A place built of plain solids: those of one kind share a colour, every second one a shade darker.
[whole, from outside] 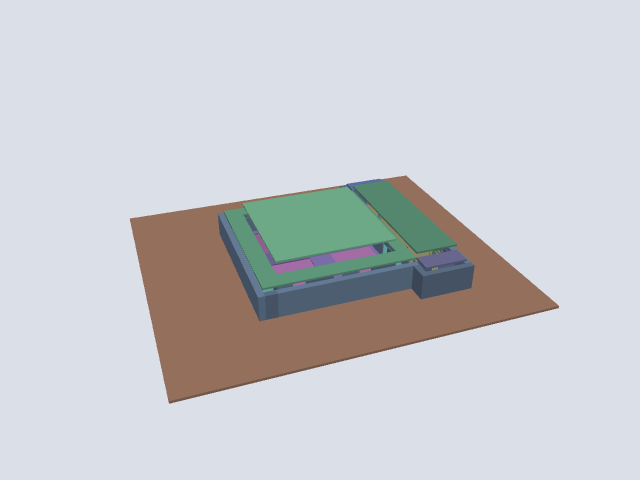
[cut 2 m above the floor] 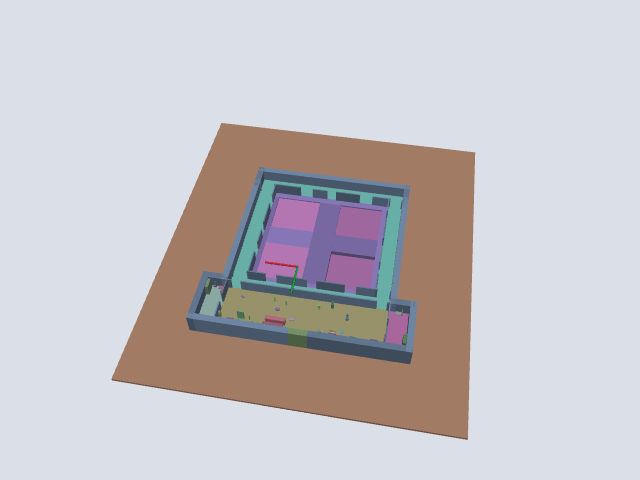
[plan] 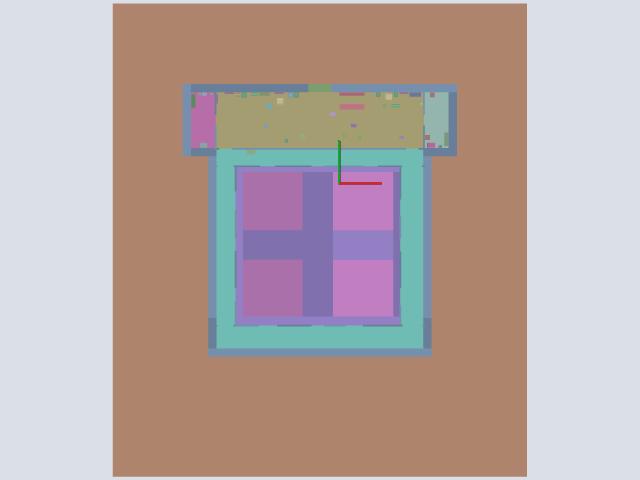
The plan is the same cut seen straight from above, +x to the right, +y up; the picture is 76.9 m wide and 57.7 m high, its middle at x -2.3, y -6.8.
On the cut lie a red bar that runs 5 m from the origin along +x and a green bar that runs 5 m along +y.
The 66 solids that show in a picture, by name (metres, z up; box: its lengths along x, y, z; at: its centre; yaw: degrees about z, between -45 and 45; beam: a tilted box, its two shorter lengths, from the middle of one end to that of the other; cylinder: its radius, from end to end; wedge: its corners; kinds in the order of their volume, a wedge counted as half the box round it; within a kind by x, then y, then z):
{
 "ground_under_all_1": {"box": [49.81, 56.9, 0.4], "at": [-2.32, -6.82, -1.53]},
 "wall_1": {"box": [1.0, 8.7, 4.16], "at": [-18.3, 7.61, 0.7]},
 "wall_2": {"box": [4.05, 1.0, 4.16], "at": [-16.77, 3.76, 0.7]},
 "wall_3": {"box": [4.85, 1.0, 4.16], "at": [-16.37, 11.46, 0.7]},
 "wall_4": {"box": [1.0, 4.65, 4.16], "at": [-15.25, -18.52, 0.7]},
 "wall_5": {"box": [1.0, 20.95, 4.16], "at": [-15.25, -7.51, 0.7]},
 "wall_6": {"box": [1.0, 3.1, 4.16], "at": [-15.25, 2.71, 0.7]},
 "wall_7": {"box": [0.2, 3.0, 4.16], "at": [-12.45, -15.69, 0.7]},
 "wall_8": {"box": [2.93, 0.2, 4.16], "at": [-11.08, -17.09, 0.7]},
 "wall_9": {"box": [3.23, 0.2, 4.16], "at": [-11.08, 2.06, 0.7]},
 "wall_10": {"box": [3.08, 0.2, 4.16], "at": [-11.01, 2.06, 0.7]},
 "wall_11": {"box": [12.03, 1.0, 4.16], "at": [-9.73, 11.46, 0.7]},
 "wall_12": {"box": [4.4, 0.2, 4.16], "at": [-5.52, 2.06, 0.7]},
 "wall_13": {"box": [4.15, 0.2, 4.16], "at": [-5.39, -17.09, 0.7]},
 "wall_14": {"box": [20.93, 0.2, 4.16], "at": [-2.43, 4.16, 0.7]},
 "wall_15": {"box": [26.85, 1.0, 4.16], "at": [-2.32, -20.34, 0.7]},
 "wall_16": {"box": [2.58, 0.2, 4.16], "at": [-0.53, -17.09, 0.7]},
 "wall_17": {"box": [4.75, 0.2, 4.16], "at": [0.56, 2.06, 0.7]},
 "wall_18": {"box": [12.03, 1.0, 4.16], "at": [5.09, 11.46, 0.7]},
 "wall_19": {"box": [4.6, 0.2, 4.16], "at": [5.16, -17.09, 0.7]},
 "wall_20": {"box": [2.78, 0.2, 4.16], "at": [6.07, 2.06, 0.7]},
 "wall_21": {"box": [0.2, 2.58, 4.16], "at": [7.36, -15.9, 0.7]},
 "wall_22": {"box": [0.2, 4.4, 4.16], "at": [7.36, -10.37, 0.7]},
 "wall_23": {"box": [0.2, 2.73, 4.16], "at": [7.36, -5.3, 0.7]},
 "wall_24": {"box": [0.2, 4.1, 4.16], "at": [7.36, 0.11, 0.7]},
 "wall_25": {"box": [0.2, 2.95, 4.16], "at": [10.21, 5.53, 0.7]},
 "wall_26": {"box": [0.2, 2.95, 4.16], "at": [10.21, 9.69, 0.7]},
 "wall_27": {"box": [1.0, 4.65, 4.16], "at": [10.61, -18.52, 0.7]},
 "wall_28": {"box": [1.0, 20.95, 4.16], "at": [10.61, -7.51, 0.7]},
 "wall_29": {"box": [1.0, 3.1, 4.16], "at": [10.61, 2.71, 0.7]},
 "wall_30": {"box": [4.85, 1.0, 4.16], "at": [11.73, 11.46, 0.7]},
 "wall_31": {"box": [4.05, 1.0, 4.16], "at": [12.13, 3.76, 0.7]},
 "wall_32": {"box": [1.0, 8.7, 4.16], "at": [13.66, 7.61, 0.7]},
 "floor_corr_1": {"box": [2.4, 19.15, 1.38], "at": [-13.64, -7.51, -0.69]},
 "floor_corr_2": {"box": [25.05, 2.85, 1.38], "at": [-2.32, -18.52, -0.69]},
 "floor_corr_3": {"box": [25.05, 2.1, 1.38], "at": [-2.32, 3.11, -0.69]},
 "floor_corr_4": {"box": [2.85, 19.15, 1.38], "at": [8.78, -7.51, -0.69]},
 "floor_gang_1": {"box": [0.9, 17.35, 1.38], "at": [-11.99, -7.32, -0.69]},
 "floor_gang_2": {"box": [7.15, 3.55, 1.38], "at": [-7.97, -7.42, -0.69]},
 "floor_gang_3": {"box": [3.65, 17.35, 1.38], "at": [-2.57, -7.32, -0.69]},
 "floor_gang_4": {"box": [19.8, 1.1, 1.38], "at": [-2.54, -16.54, -0.69]},
 "floor_gang_5": {"box": [19.8, 0.7, 1.38], "at": [-2.54, 1.71, -0.69]},
 "floor_gang_6": {"box": [7.25, 3.55, 1.38], "at": [2.88, -7.42, -0.69]},
 "floor_gang_7": {"box": [0.85, 17.35, 1.38], "at": [6.93, -7.32, -0.69]},
 "floor_foyer_1": {"box": [25.05, 6.9, 1.38], "at": [-2.32, 7.61, -0.69]},
 "step_tier_1": {"box": [7.15, 6.8, 1.13], "at": [-7.97, -12.59, -0.81]},
 "step_tier_2": {"box": [7.15, 7.0, 0.62], "at": [-7.97, -2.14, -1.07]},
 "step_tier_3": {"box": [7.25, 6.8, 1.2], "at": [2.88, -12.59, -0.78]},
 "step_tier_4": {"box": [7.25, 7.0, 1.38], "at": [2.88, -2.14, -0.69]},
 "ceil_hall_1": {"box": [19.8, 19.15, 0.3], "at": [-2.54, -7.51, 5.55]},
 "ceil_corr_1": {"box": [25.05, 2.85, 0.3], "at": [-2.32, -18.52, 3.4]},
 "ceil_corr_2": {"box": [25.05, 2.1, 0.3], "at": [-2.32, 3.11, 3.4]},
 "ceil_corr_3": {"box": [2.85, 19.15, 0.3], "at": [8.78, -7.51, 3.4]},
 "ceil_foyer_1": {"box": [25.05, 6.9, 0.3], "at": [-2.32, 7.61, 4.35]},
 "floor_cloaks_1": {"box": [3.05, 6.9, 1.38], "at": [11.73, 7.61, -0.69]},
 "floor_store_1": {"box": [3.05, 6.9, 1.38], "at": [-16.37, 7.61, -0.69]},
 "door_leaf_1": {"box": [2.8, 0.97, 4.65], "at": [-2.32, 11.47, 0.94]},
 "ceil_cloaks_1": {"box": [3.05, 6.9, 0.3], "at": [11.73, 7.61, 3.4]},
 "ceil_store_1": {"box": [3.05, 6.9, 0.3], "at": [-16.37, 7.61, 3.4]},
 "bar_foyer_1": {"box": [3.0, 0.65, 1.1], "at": [1.55, 9.21, 0.55]},
 "bar_foyer_2": {"box": [3.0, 0.4, 2.1], "at": [1.55, 10.73, 1.05]},
 "shelves_cloaks_1": {"box": [0.5, 1.6, 2.0], "at": [12.88, 5.31, 1.0]},
 "shelves_store_1": {"box": [0.5, 1.6, 2.0], "at": [-17.52, 9.91, 1.0]},
 "case_1": {"box": [1.0, 0.55, 0.81], "at": [-10.57, 3.75, 0.49]},
 "bench_foyer_1": {"box": [1.4, 0.5, 0.46], "at": [9.15, 10.68, 0.22]},
 "standee_foyer_1": {"box": [1.04, 0.14, 1.71], "at": [6.77, 9.34, 0.89]}
}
